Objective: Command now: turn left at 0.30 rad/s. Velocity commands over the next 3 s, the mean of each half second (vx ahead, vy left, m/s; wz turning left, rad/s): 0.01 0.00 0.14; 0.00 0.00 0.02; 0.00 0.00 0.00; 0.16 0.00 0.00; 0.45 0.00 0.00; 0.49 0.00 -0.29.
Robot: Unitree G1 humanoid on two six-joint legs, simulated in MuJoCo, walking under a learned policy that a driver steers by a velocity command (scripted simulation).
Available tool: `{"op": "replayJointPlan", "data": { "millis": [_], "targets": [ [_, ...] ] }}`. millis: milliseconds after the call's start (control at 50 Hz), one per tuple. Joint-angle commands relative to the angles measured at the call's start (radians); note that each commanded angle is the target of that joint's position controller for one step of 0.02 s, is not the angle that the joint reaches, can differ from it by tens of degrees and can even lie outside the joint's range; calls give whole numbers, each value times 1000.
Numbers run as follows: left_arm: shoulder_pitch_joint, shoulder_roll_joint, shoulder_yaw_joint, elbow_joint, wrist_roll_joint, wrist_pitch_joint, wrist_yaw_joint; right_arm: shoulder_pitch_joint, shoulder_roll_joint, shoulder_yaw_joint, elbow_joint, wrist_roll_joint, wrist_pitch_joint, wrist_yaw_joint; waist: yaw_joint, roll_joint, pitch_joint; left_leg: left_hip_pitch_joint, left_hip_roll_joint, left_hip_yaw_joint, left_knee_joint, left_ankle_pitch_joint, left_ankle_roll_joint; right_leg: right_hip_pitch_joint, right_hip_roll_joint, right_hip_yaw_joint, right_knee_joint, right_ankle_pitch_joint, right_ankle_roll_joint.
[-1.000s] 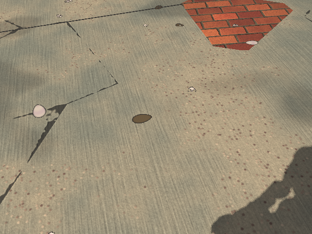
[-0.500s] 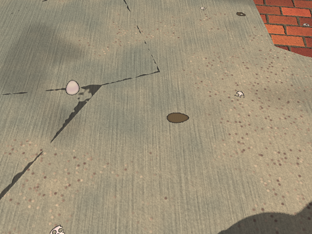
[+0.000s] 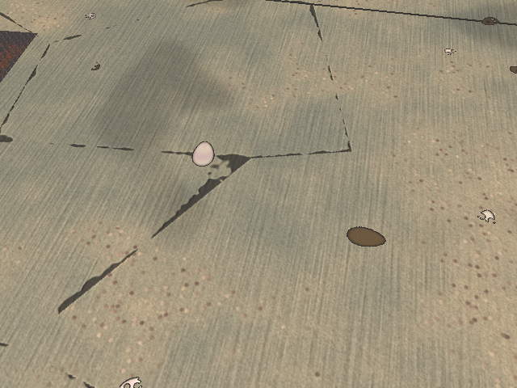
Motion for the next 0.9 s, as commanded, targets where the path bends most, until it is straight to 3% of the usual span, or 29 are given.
{"op": "replayJointPlan", "data": {
  "millis": [20,40,60,80,120,180,220,260,300,320,340,360,380,400,420,460,520,700,900],
  "targets": [
    [22,230,53,-70,39,-9,-4,83,-47,-6,-69,0,-11,-1,-44,-213,-97,-113,21,-11,182,-338,15,240,-321,304,-217,291,-178],
    [41,192,49,-75,64,-8,-8,25,-128,-30,-90,-10,-30,2,6,-292,-85,-177,11,26,393,-493,-31,165,-425,451,-251,367,-316],
    [14,167,43,-94,49,-13,-7,29,-177,-47,-74,-7,-35,5,4,-200,-81,-183,31,-9,537,-445,-48,163,-395,398,-234,364,-320],
    [-18,143,38,-99,29,-13,-7,51,-163,-49,-46,-1,-27,5,-13,-142,-71,-186,36,-5,596,-388,-65,168,-325,299,-208,361,-269],
    [-35,98,21,-101,4,-10,-7,82,-101,-35,-14,-7,-6,-1,-18,-122,-60,-175,50,2,660,-315,-100,174,-259,203,-187,381,-228],
    [-17,72,8,-87,11,2,-8,40,-37,-9,-27,1,-3,2,-5,-169,-56,-93,102,95,459,-262,-130,184,-190,103,-189,370,-219],
    [15,93,14,-76,9,11,-5,-16,-7,8,-41,0,-9,7,36,-204,-62,3,138,148,268,-279,-136,193,-181,95,-177,362,-221],
    [54,130,22,-64,6,18,-7,-25,-33,2,-40,10,-13,10,56,-219,-61,63,134,173,140,-275,-131,208,-205,135,-163,362,-237],
    [44,126,17,-58,-10,20,-10,28,-42,-2,-10,10,-17,11,21,-195,-44,166,131,188,-104,-84,-100,187,-197,138,-137,371,-217],
    [73,119,15,-46,-15,14,-13,36,-58,-4,-2,1,-18,10,21,-174,-41,236,143,162,-180,18,-77,156,-188,139,-133,361,-186],
    [89,104,7,-44,-4,0,-19,52,-94,-9,-6,-8,-18,5,24,-124,-76,341,205,98,-158,138,-49,100,-175,128,-121,301,-137],
    [113,89,3,-51,21,-19,-34,66,-158,-23,-3,-13,-13,-1,62,5,-114,422,278,48,-55,337,-10,36,-107,56,-79,204,-93],
    [98,56,-3,-45,21,-27,-38,57,-112,-17,18,-11,-12,10,56,103,-125,331,264,58,-47,183,26,85,-46,-27,-83,75,-46],
    [39,72,-2,-44,21,-26,-37,31,-60,-5,8,-13,-16,19,29,73,-79,269,242,58,-69,80,25,97,-37,-39,-65,49,-21],
    [11,66,-1,-46,17,-20,-34,23,-42,1,13,-21,-22,21,25,62,-54,230,235,61,-80,29,13,98,-36,-43,-59,57,-17],
    [21,66,1,-39,15,-2,-26,21,-52,2,18,-19,-36,22,29,64,-2,177,221,71,-83,4,-1,100,-37,-38,-54,85,-22],
    [38,61,3,-22,12,5,-19,36,-45,7,32,-15,-48,19,34,55,11,147,213,76,-79,-18,-9,119,-39,-35,-49,94,-27],
    [55,58,11,41,7,15,-8,56,-33,15,75,-12,-60,16,32,2,16,138,197,88,-72,-35,-11,141,-40,-32,-49,109,-15],
    [74,51,14,115,2,23,5,85,-15,19,154,-9,-62,11,30,-6,25,147,178,114,-76,-29,-17,146,-41,-31,-59,114,-16]
  ]
}}
Next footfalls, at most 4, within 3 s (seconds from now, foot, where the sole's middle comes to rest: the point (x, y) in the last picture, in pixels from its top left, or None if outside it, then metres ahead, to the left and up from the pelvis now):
0.34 left None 0.02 0.13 -0.77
2.36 left None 0.43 0.13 -0.77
2.92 right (309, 287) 0.75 -0.11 -0.77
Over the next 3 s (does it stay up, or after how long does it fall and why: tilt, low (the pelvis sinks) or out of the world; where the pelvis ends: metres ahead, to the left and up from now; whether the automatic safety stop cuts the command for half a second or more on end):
stays up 0.62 -0.02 -0.01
